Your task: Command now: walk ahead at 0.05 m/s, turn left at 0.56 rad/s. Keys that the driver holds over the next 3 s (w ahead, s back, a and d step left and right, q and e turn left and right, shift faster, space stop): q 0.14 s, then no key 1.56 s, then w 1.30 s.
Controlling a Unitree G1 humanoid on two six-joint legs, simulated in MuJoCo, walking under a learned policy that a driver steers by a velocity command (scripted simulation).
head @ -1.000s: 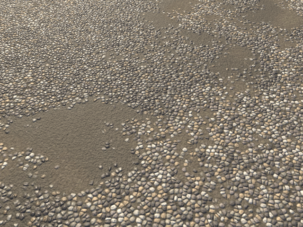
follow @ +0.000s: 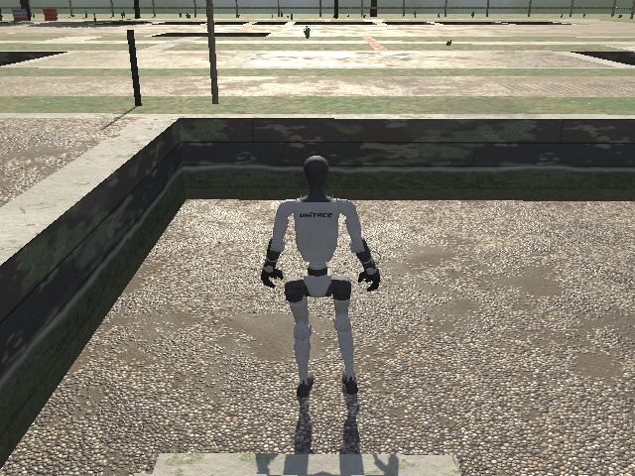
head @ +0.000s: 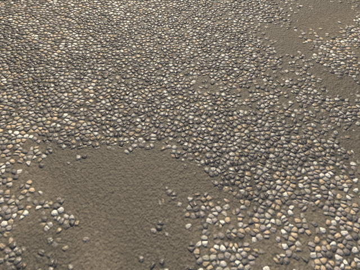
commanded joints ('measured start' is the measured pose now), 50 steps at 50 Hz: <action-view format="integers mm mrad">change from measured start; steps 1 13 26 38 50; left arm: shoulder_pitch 37 26 186 132 151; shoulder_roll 80 98 86 79 80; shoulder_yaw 21 26 7 9 9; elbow -55 -112 -74 -16 53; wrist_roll -5 -2 11 8 1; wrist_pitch -4 -21 -34 -19 -18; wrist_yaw -1 -25 -50 -42 -27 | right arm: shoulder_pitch -38 76 52 1 36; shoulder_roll -147 -105 -158 -38 -18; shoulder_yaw -39 -37 -17 22 26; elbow -96 -73 -86 -58 0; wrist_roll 0 -2 -22 -24 -18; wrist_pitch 0 14 5 -36 -40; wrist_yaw -14 -10 -1 17 11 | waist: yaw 25 1 80 52 48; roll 153 -100 40 43 7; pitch -173 -104 -164 -19 -33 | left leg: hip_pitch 107 -181 463 158 166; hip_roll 226 10 277 194 161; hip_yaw -298 -24 -29 11 52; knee -152 815 -22 -50 -14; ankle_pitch -193 -353 262 -162 -124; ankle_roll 140 -124 -5 -15 -29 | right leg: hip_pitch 118 402 251 374 387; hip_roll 37 -236 -95 -44 -49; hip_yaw -32 123 -41 -114 -107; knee -71 -501 -321 -360 -354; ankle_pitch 22 457 235 162 184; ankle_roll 2 -257 -111 -41 -48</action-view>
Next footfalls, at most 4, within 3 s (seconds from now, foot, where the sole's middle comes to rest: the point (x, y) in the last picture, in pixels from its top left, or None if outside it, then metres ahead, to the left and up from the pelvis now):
0.12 right None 0.10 -0.15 -0.77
0.50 left None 0.01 0.10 -0.77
2.14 right None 0.17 -0.13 -0.77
2.60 left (150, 240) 0.53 0.11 -0.77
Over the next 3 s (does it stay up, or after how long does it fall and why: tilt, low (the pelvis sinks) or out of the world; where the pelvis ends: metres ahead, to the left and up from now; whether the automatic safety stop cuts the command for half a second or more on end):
stays up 0.57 0.01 0.01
